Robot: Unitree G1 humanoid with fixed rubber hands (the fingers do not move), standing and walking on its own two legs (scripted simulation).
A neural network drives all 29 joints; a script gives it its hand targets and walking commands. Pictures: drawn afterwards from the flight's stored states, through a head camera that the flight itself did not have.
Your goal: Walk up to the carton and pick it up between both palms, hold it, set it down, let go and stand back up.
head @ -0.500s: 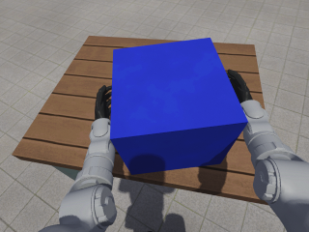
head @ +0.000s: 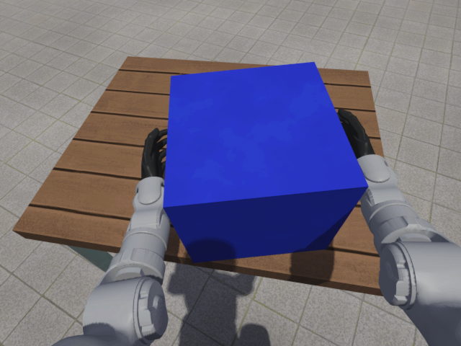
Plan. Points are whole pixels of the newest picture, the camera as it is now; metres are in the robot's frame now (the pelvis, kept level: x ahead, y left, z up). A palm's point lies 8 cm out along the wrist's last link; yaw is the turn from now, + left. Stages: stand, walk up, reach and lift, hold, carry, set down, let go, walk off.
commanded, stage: reach and lift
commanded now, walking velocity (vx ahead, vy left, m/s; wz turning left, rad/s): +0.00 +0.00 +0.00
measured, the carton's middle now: (251, 166) +0.44 +0.06 +0.02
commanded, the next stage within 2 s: none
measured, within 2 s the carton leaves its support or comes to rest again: leaves its support in 0.04 s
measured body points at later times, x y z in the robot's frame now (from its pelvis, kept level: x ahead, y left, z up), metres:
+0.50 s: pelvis +0.00 +0.00 +0.01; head -0.01 +0.01 +0.46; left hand +0.38 +0.24 +0.12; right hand +0.44 -0.13 +0.14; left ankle +0.02 +0.12 -0.74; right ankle +0.00 -0.09 -0.74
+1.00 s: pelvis +0.00 +0.01 +0.01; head -0.03 +0.03 +0.46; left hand +0.37 +0.23 +0.15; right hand +0.41 -0.14 +0.16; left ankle +0.02 +0.12 -0.74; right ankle +0.00 -0.09 -0.74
